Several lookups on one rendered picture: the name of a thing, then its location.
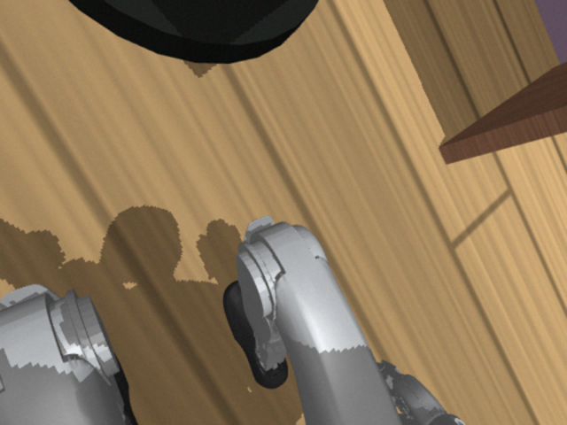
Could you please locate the right robot foot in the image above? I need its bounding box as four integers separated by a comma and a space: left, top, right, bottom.
223, 281, 288, 389

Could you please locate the right robot hand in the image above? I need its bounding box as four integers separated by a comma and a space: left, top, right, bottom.
377, 360, 447, 425

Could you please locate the left robot foot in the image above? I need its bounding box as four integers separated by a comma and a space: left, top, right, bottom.
114, 353, 138, 425

